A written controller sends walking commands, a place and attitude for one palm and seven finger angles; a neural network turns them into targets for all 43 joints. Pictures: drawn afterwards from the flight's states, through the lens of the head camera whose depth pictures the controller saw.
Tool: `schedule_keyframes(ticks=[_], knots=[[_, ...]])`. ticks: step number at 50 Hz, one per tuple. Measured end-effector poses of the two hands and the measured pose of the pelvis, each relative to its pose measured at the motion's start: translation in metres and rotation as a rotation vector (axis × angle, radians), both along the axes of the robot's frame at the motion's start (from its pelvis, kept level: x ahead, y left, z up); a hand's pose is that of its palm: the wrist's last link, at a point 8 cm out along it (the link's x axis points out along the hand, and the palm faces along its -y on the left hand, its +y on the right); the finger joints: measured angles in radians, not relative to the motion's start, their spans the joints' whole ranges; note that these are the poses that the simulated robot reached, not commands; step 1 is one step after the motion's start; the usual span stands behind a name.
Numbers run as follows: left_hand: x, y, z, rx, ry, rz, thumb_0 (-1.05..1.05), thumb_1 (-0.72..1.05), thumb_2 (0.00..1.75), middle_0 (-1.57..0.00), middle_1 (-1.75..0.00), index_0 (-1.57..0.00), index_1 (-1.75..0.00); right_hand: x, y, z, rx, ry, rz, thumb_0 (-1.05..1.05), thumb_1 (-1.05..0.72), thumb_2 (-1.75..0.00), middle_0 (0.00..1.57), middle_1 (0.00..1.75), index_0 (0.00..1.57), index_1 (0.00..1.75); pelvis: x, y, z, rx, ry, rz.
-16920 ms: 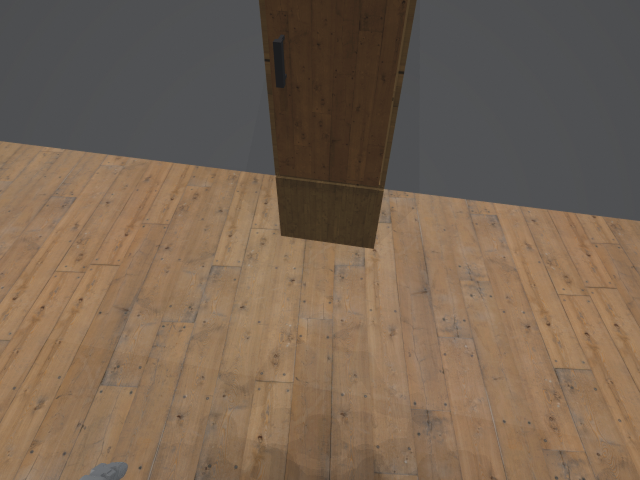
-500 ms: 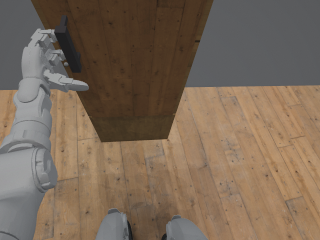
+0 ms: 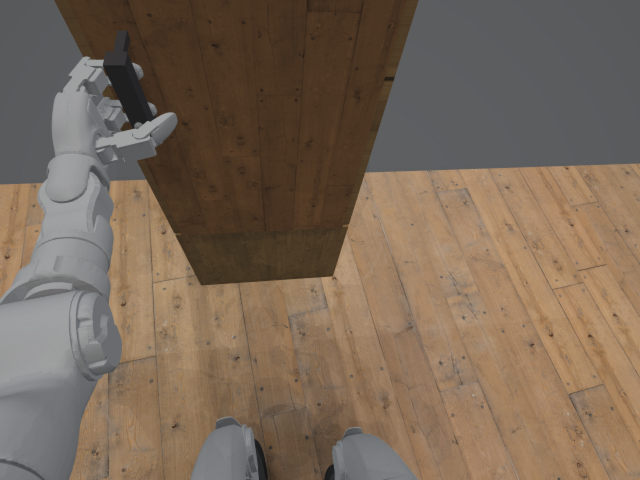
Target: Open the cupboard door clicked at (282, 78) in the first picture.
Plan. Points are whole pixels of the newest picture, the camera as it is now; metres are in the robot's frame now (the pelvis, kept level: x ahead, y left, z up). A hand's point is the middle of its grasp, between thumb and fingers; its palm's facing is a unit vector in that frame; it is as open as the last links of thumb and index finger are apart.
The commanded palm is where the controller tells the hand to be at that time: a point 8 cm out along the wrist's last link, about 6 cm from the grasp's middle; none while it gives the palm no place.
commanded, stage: close the thumb around the handle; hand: left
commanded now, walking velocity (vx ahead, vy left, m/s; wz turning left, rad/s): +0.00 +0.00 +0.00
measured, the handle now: (136, 91) +0.58 +0.17 +0.09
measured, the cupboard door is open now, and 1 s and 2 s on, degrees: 0 24 47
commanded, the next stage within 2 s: pull the door open along its arc in 0.26 s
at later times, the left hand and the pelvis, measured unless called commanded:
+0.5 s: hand (146, 129) +0.52 +0.16 +0.09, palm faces +0.03 -1.00 +0.00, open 6.4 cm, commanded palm +0.48 +0.20 +0.09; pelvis +0.00 -0.01 +0.00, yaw +0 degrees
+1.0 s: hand (198, 214) +0.40 +0.10 +0.09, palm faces +0.31 -0.95 +0.09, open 6.5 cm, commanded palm +0.34 +0.13 +0.09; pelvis +0.02 -0.01 +0.02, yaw +1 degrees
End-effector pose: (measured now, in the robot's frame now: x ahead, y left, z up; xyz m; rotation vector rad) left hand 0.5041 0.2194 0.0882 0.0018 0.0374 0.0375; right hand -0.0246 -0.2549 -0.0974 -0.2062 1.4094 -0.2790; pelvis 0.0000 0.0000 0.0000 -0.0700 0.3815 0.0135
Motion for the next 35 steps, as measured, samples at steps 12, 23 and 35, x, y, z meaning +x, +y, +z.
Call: schedule_keyframes(ticks=[12, 23, 35], knots=[[-0.002, -0.004, 0.000, -0.012, -0.009, -0.032, 0.00, 0.58, 0.78, -0.33, -1.32, -0.35, -1.33, -0.001, -0.007, 0.001, -0.020, 0.005, 0.000, 0.00, -0.90, -0.90, 0.20, 0.30, 0.20, 0.30, -0.001, -0.002, -0.001, -0.001, 0.001, 0.000], [-0.004, -0.009, 0.001, 0.002, -0.009, -0.007, 0.00, 0.61, 0.80, -0.30, -1.32, -0.33, -1.33, 0.003, -0.009, -0.001, -0.009, -0.019, 0.006, 0.00, -0.90, -0.90, 0.20, 0.30, 0.20, 0.30, -0.004, -0.005, -0.001, 0.002, -0.002, 0.001], [-0.037, -0.018, 0.001, 0.003, -0.033, -0.026, 0.01, 0.66, 0.78, -0.28, -1.32, -0.29, -1.32, 0.029, -0.005, 0.003, 0.044, -0.077, -0.005, 0.01, -0.90, -0.90, 0.20, 0.30, 0.20, 0.30, 0.009, -0.006, 0.011, 0.023, -0.040, -0.013]])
